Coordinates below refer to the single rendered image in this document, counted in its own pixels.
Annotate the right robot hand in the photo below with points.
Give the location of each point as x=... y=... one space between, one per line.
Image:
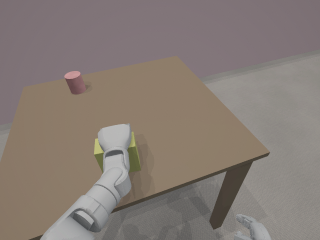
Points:
x=257 y=230

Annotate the left robot forearm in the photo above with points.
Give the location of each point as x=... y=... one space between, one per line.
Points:
x=92 y=210

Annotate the table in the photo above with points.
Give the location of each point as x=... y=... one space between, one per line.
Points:
x=183 y=133

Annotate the sponge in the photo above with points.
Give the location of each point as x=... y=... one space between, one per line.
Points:
x=134 y=160

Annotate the left robot hand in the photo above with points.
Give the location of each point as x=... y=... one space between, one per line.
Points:
x=115 y=136

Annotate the left robot upper arm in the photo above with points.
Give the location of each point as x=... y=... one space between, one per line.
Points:
x=69 y=229

